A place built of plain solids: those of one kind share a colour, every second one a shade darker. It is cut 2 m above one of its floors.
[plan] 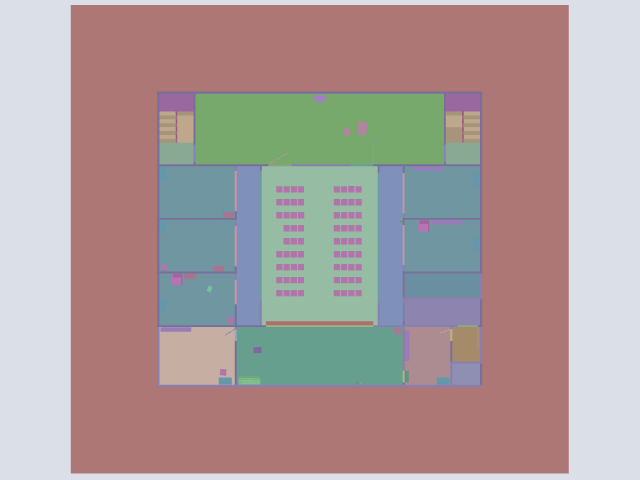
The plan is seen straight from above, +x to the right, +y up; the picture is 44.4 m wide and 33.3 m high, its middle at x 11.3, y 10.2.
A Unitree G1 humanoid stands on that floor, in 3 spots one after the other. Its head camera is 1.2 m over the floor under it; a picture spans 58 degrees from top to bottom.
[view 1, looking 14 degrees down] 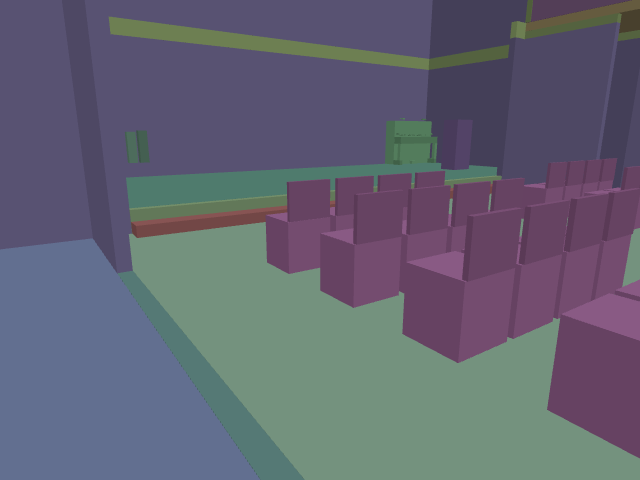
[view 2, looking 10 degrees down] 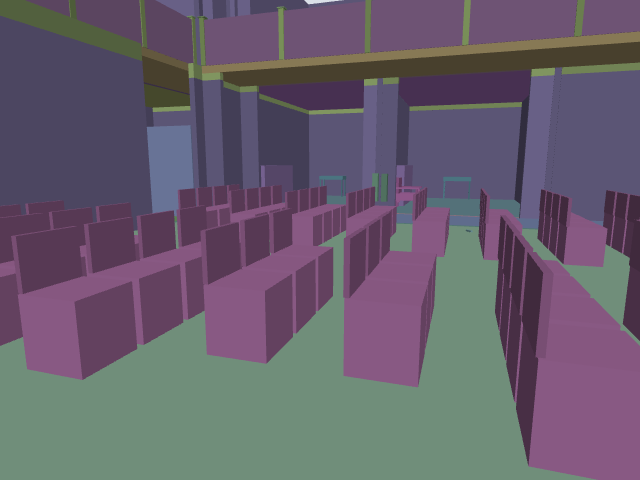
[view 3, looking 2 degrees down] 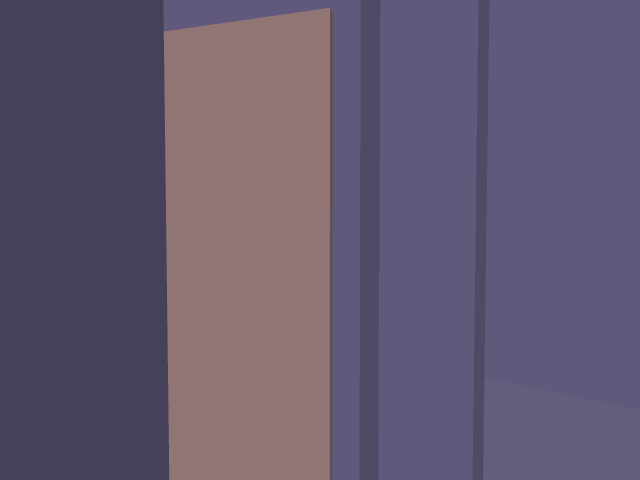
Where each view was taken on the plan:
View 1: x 15.97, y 9.82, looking -124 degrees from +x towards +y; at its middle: stacking_chair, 3.87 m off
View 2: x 6.53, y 9.72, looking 18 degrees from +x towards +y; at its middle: stacking_chair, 6.47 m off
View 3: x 21.32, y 2.62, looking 127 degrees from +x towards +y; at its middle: leaf_superintendents_room_door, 1.69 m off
